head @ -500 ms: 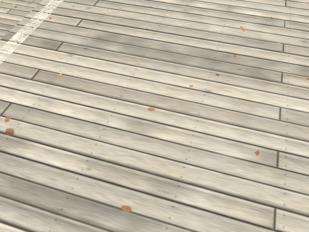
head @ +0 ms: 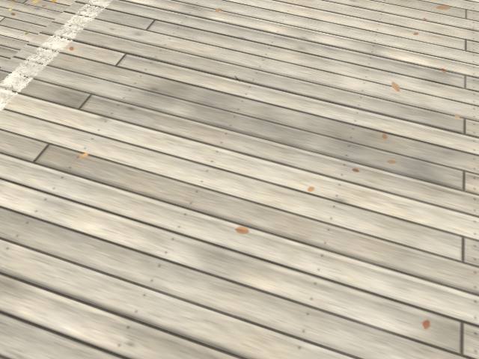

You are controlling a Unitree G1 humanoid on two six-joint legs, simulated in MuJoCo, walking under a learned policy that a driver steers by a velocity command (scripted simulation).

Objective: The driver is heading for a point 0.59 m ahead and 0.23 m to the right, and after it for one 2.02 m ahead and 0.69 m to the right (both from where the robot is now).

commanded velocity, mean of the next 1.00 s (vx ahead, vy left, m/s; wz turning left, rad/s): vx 0.50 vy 0.00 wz -0.46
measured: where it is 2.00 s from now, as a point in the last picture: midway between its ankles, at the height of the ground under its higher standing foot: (369, 213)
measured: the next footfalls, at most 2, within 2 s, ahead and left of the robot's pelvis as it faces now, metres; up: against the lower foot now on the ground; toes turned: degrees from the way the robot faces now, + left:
right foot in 0.38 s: +0.37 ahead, -0.16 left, +0.00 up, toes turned -12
left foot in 0.84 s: +0.69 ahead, -0.04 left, +0.00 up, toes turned -30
